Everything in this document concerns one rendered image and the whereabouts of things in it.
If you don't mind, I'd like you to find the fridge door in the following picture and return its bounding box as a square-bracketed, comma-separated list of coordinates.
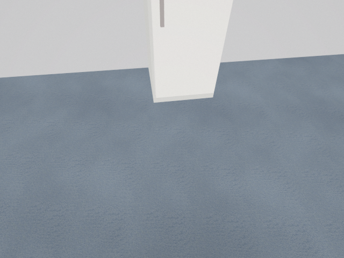
[151, 0, 233, 98]

